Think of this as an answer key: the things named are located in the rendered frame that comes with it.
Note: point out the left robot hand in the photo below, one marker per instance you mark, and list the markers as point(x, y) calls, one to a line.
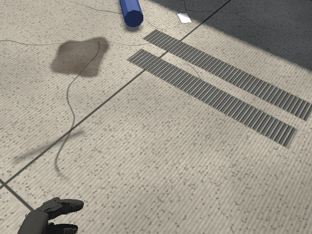
point(36, 222)

